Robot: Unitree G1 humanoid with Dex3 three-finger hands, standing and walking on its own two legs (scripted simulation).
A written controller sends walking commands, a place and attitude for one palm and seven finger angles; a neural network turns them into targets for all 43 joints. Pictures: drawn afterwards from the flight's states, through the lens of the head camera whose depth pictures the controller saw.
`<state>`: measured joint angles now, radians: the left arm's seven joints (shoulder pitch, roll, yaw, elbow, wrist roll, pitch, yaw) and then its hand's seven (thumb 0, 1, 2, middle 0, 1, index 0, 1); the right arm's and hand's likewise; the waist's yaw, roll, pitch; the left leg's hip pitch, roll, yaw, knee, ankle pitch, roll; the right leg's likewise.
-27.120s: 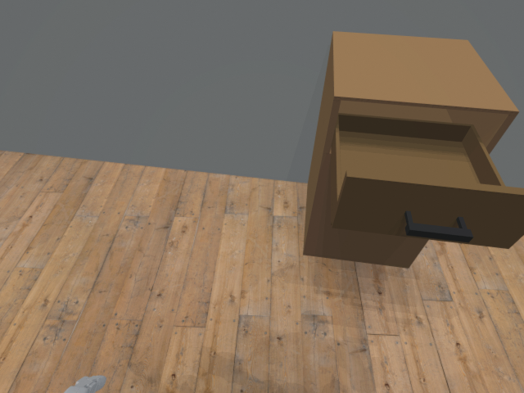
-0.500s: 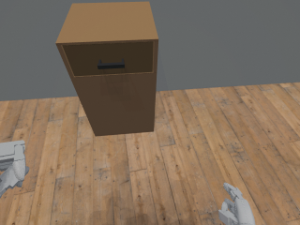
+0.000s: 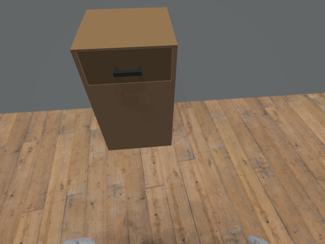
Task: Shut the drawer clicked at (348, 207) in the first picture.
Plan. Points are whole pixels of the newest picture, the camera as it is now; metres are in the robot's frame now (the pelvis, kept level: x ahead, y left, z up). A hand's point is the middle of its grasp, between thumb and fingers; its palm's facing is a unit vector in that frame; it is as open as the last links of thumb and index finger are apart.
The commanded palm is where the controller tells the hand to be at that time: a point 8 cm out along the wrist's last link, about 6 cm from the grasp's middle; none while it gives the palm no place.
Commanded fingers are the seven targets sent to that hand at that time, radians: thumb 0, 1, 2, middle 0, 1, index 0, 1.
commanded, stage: let the arm hang, fingers relaxed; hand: left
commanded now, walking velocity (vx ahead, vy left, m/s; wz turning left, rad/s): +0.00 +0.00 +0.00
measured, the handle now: (127, 70) +0.83 +0.20 -0.07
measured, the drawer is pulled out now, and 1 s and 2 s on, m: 0.00 0.00 0.00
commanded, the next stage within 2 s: look to check the result in 0.86 s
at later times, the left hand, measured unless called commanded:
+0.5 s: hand out of the picture -0.04 +0.18 -0.16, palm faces +0.02 -0.98 -0.21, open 6.8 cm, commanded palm none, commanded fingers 0.00 0.90 0.90 -0.20 -0.30 -0.20 -0.30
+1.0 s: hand out of the picture -0.01 +0.17 -0.16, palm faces +0.03 -0.98 -0.19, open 7.4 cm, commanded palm none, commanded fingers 0.00 0.90 0.90 -0.20 -0.30 -0.20 -0.30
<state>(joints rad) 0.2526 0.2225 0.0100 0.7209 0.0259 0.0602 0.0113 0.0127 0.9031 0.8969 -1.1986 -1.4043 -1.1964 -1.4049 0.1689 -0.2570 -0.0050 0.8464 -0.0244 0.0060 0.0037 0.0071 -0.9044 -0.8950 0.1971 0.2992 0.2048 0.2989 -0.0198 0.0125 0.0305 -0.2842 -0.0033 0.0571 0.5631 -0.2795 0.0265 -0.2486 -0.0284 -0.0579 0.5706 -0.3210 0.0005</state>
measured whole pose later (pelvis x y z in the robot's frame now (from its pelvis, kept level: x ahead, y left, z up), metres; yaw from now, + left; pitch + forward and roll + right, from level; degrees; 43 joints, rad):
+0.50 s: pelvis -0.01 +0.01 +0.01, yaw +0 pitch -1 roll +0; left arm 0.31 0.15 0.00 1.16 0.01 0.01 0.03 0.01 0.90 0.90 -0.30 -0.43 -0.30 -0.43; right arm 0.31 -0.12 0.00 1.13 -0.01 0.01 -0.03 0.00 -0.91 -0.90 0.20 0.30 0.20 0.30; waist 0.00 0.02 0.06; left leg -0.20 -0.02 0.06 0.41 -0.19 0.04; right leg -0.16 -0.03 -0.05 0.41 -0.23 0.01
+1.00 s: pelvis +0.00 +0.00 +0.01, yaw -1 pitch -1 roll +0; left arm 0.28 0.13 0.01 1.15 0.01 0.00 0.04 0.01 0.91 0.90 -0.20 -0.30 -0.20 -0.30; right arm 0.31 -0.13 -0.02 1.14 -0.01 0.00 -0.04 0.00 -0.91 -0.90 0.19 0.30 0.20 0.30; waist -0.01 0.02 0.05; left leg -0.19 0.00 0.06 0.41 -0.20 0.02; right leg -0.16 -0.01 -0.05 0.42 -0.24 -0.01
